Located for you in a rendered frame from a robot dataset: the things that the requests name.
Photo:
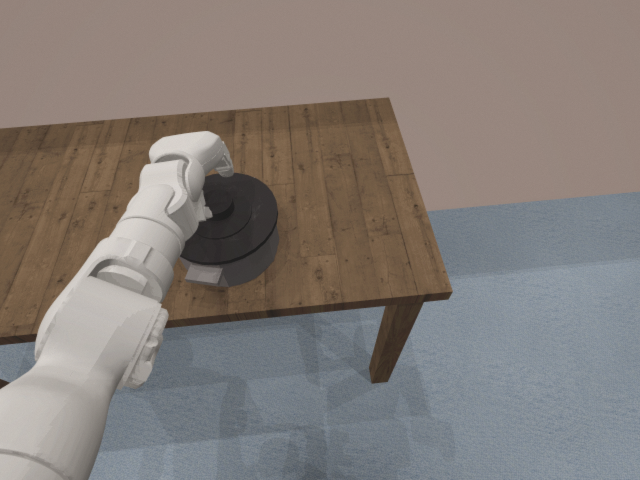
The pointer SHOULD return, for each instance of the left robot upper arm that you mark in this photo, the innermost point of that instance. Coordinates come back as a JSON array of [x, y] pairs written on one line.
[[52, 418]]

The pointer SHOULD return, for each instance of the robot left hand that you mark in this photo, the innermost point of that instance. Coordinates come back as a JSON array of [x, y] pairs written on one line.
[[208, 149]]

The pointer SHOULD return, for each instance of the lid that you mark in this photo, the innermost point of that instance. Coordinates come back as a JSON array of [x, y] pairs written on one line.
[[248, 228]]

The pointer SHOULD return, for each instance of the knob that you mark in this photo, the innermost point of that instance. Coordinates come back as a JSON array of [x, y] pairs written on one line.
[[220, 203]]

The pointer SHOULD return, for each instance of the table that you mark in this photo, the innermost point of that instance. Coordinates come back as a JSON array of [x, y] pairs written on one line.
[[353, 228]]

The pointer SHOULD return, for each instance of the left robot forearm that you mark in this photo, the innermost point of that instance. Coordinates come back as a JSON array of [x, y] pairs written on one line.
[[142, 250]]

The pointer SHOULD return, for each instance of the pot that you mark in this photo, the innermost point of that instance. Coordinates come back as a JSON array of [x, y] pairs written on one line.
[[235, 273]]

